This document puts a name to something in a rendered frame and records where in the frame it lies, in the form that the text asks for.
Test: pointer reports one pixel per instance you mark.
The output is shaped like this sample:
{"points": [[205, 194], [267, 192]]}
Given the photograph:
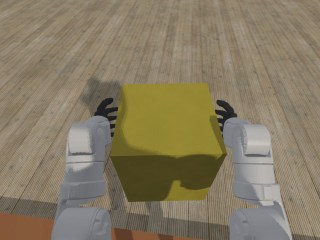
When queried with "right robot hand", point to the right robot hand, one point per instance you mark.
{"points": [[226, 115]]}

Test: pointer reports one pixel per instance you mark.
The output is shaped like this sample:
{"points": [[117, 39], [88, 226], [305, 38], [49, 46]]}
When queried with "robot right forearm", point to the robot right forearm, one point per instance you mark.
{"points": [[254, 173]]}

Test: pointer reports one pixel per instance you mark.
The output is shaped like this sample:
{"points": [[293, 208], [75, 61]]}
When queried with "robot right upper arm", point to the robot right upper arm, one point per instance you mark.
{"points": [[258, 224]]}

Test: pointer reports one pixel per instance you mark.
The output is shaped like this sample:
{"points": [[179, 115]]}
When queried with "carton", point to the carton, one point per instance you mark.
{"points": [[167, 143]]}

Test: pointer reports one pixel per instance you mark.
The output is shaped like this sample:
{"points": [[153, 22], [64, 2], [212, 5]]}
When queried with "robot left upper arm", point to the robot left upper arm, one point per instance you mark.
{"points": [[83, 223]]}

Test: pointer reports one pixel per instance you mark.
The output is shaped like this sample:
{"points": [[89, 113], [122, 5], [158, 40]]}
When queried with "left robot hand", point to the left robot hand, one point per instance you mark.
{"points": [[101, 111]]}

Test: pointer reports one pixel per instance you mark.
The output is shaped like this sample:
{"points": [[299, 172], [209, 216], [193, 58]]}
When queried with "robot left forearm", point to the robot left forearm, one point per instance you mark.
{"points": [[84, 169]]}

